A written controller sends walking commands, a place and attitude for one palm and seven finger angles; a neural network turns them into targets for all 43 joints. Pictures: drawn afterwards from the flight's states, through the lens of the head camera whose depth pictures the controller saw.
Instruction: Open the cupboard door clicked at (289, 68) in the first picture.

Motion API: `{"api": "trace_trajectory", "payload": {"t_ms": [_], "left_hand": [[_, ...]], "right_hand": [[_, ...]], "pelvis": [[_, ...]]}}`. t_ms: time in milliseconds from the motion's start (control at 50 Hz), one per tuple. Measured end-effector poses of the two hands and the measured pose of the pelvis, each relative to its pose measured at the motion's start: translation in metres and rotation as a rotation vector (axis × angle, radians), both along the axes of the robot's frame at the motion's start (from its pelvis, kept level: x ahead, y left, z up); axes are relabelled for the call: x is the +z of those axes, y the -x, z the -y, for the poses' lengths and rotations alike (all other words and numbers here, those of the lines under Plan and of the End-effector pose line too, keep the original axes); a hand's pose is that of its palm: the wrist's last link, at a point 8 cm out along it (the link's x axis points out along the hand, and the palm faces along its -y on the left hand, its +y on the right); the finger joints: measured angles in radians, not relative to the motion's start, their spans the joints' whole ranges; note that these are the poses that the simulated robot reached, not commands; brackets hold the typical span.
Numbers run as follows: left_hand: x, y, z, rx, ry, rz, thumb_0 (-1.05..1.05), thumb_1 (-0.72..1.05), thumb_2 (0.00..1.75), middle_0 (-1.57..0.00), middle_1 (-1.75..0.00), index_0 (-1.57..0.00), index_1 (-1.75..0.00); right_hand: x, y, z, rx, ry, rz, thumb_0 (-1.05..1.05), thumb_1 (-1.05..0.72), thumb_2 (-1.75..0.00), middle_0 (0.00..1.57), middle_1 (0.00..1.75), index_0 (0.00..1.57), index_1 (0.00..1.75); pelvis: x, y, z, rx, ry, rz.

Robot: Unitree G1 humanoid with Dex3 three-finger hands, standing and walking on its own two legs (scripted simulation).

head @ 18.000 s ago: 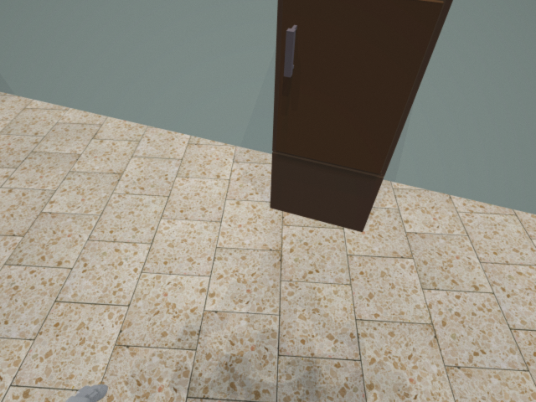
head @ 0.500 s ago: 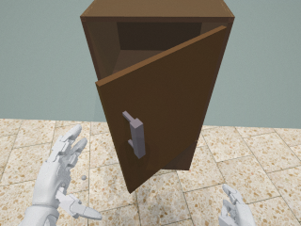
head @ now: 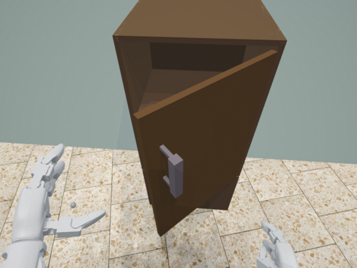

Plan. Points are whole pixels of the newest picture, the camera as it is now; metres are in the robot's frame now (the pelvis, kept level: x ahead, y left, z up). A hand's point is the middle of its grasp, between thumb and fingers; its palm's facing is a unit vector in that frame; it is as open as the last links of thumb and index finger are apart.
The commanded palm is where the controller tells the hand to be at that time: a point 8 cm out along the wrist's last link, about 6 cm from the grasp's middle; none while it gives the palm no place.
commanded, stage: draw the hand back to the body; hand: left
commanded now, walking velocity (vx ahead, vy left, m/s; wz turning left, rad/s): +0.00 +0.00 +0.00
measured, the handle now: (170, 171) +0.32 +0.06 +0.05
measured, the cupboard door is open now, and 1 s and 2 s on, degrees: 43 43 43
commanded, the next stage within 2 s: step back with the hand held close in 0.74 s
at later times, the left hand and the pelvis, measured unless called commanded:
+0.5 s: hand (45, 182) +0.20 +0.25 +0.16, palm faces +0.48 -0.78 -0.39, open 7.9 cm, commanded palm +0.15 +0.29 +0.17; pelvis +0.01 -0.01 +0.01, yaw -1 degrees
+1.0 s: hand (48, 184) +0.20 +0.25 +0.17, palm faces +0.44 -0.78 -0.44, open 7.5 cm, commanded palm +0.14 +0.28 +0.18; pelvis -0.01 -0.02 +0.01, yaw -1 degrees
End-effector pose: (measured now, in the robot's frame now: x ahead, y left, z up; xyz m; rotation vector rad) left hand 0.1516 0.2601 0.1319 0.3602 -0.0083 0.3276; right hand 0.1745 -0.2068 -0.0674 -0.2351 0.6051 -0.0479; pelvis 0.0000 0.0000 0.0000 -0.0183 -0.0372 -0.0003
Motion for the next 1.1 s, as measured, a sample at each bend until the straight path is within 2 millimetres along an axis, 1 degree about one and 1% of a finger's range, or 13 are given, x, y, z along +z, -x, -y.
{"api": "trace_trajectory", "payload": {"t_ms": [120,180,300,380,440,520,620,720,880,920,960,1000,1100], "left_hand": [[0.023,-0.003,-0.010,0.033,-0.058,0.060,0.00,0.18,0.59,-0.18,-0.30,-0.18,-0.30],[0.030,-0.005,-0.015,0.049,-0.076,0.079,0.00,0.28,0.64,-0.19,-0.30,-0.18,-0.30],[0.037,-0.007,-0.026,0.097,-0.100,0.092,0.00,0.49,0.73,-0.19,-0.30,-0.19,-0.30],[0.046,-0.006,-0.030,0.123,-0.120,0.116,0.01,0.63,0.79,-0.20,-0.30,-0.20,-0.30],[0.051,-0.005,-0.030,0.137,-0.128,0.135,0.01,0.72,0.83,-0.20,-0.30,-0.20,-0.30],[0.047,-0.005,-0.026,0.138,-0.112,0.125,0.01,0.81,0.86,-0.20,-0.30,-0.20,-0.30],[0.041,-0.005,-0.018,0.122,-0.094,0.098,0.01,0.86,0.89,-0.21,-0.30,-0.21,-0.30],[0.045,-0.001,-0.014,0.112,-0.107,0.111,0.01,0.88,0.90,-0.21,-0.31,-0.21,-0.30],[0.045,0.002,-0.014,0.125,-0.104,0.118,0.01,0.88,0.90,-0.21,-0.31,-0.21,-0.30],[0.049,0.002,-0.015,0.117,-0.123,0.132,0.02,0.88,0.90,-0.21,-0.31,-0.21,-0.30],[0.054,0.000,-0.019,0.105,-0.156,0.142,0.02,0.88,0.90,-0.21,-0.31,-0.21,-0.30],[0.054,-0.002,-0.020,0.085,-0.176,0.132,0.01,0.88,0.90,-0.21,-0.31,-0.21,-0.30],[0.045,-0.003,-0.017,0.009,-0.189,0.064,0.01,0.89,0.90,-0.21,-0.30,-0.21,-0.30]], "right_hand": [[0.001,-0.004,0.000,0.002,-0.006,-0.014,0.01,-0.90,-0.90,0.21,0.30,0.21,0.30],[0.001,-0.006,0.003,-0.001,-0.007,-0.022,0.01,-0.90,-0.90,0.21,0.30,0.21,0.30],[0.002,-0.010,0.011,-0.013,-0.001,-0.036,0.01,-0.90,-0.90,0.21,0.30,0.21,0.30],[0.003,-0.012,0.018,-0.016,0.007,-0.039,0.01,-0.90,-0.90,0.21,0.30,0.20,0.30],[0.003,-0.013,0.023,-0.019,0.008,-0.041,0.01,-0.90,-0.90,0.21,0.30,0.20,0.30],[0.002,-0.013,0.027,-0.024,0.005,-0.045,0.01,-0.90,-0.90,0.21,0.30,0.20,0.30],[0.001,-0.011,0.032,-0.032,0.003,-0.049,0.01,-0.90,-0.90,0.21,0.30,0.20,0.30],[0.001,-0.007,0.035,-0.037,0.000,-0.047,0.01,-0.90,-0.90,0.21,0.30,0.20,0.30],[0.001,-0.002,0.037,-0.042,-0.007,-0.046,0.01,-0.90,-0.90,0.21,0.30,0.20,0.30],[0.001,-0.001,0.038,-0.043,-0.007,-0.051,0.01,-0.90,-0.90,0.21,0.30,0.20,0.30],[0.001,0.002,0.039,-0.052,-0.002,-0.063,0.01,-0.90,-0.90,0.21,0.30,0.20,0.30],[0.001,0.006,0.042,-0.067,0.006,-0.078,0.01,-0.90,-0.90,0.21,0.30,0.20,0.30],[0.000,0.022,0.047,-0.124,0.028,-0.109,0.01,-0.90,-0.90,0.21,0.30,0.20,0.30]], "pelvis": [[0.005,-0.006,-0.001,-0.006,-0.004,0.018],[0.007,-0.007,0.001,-0.008,-0.005,0.025],[0.009,-0.009,0.005,-0.013,-0.006,0.032],[0.010,-0.010,0.009,-0.012,-0.006,0.036],[0.010,-0.010,0.011,-0.011,-0.006,0.039],[0.011,-0.009,0.014,-0.011,-0.007,0.041],[0.011,-0.008,0.018,-0.013,-0.008,0.043],[0.011,-0.007,0.022,-0.013,-0.008,0.048],[0.011,-0.001,0.025,-0.014,-0.007,0.056],[0.011,0.001,0.025,-0.012,-0.002,0.042],[0.011,0.004,0.024,-0.011,0.003,0.022],[0.010,0.008,0.022,-0.017,0.005,0.004],[0.010,0.018,0.011,-0.036,-0.001,-0.026]]}}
